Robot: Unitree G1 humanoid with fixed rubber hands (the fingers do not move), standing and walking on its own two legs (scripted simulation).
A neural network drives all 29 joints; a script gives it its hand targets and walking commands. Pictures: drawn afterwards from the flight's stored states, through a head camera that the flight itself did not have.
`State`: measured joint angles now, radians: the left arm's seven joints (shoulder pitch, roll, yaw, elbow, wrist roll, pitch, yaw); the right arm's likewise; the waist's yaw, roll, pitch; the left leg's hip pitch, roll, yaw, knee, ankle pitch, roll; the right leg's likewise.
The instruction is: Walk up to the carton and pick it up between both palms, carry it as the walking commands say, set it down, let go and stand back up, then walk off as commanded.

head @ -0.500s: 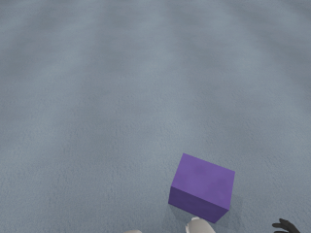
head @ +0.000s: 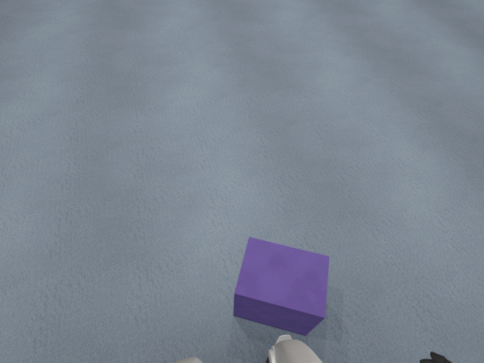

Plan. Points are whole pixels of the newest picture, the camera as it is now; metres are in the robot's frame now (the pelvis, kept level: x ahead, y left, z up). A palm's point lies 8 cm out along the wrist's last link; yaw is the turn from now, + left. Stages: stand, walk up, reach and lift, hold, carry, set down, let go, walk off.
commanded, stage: walk up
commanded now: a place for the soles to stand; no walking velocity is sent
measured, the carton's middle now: (278, 288) +0.43 -0.13 -0.59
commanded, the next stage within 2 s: none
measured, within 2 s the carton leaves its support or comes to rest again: neither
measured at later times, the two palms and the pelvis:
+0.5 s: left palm out of the picture +0.13 +0.26 -0.08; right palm out of the picture +0.06 -0.39 -0.08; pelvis +0.00 -0.05 +0.00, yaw -6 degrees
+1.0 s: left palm out of the picture +0.14 +0.25 -0.07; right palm out of the picture +0.05 -0.40 -0.09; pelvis -0.01 -0.06 -0.01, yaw -8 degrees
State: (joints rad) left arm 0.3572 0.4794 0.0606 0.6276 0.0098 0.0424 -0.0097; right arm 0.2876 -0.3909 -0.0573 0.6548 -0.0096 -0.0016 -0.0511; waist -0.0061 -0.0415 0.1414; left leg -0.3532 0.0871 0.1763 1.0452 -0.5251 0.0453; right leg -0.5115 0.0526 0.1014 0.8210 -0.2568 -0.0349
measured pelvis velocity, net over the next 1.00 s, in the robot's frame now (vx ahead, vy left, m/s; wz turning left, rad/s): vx -0.01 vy -0.06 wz -0.14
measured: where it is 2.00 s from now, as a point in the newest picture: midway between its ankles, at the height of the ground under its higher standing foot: outside the picture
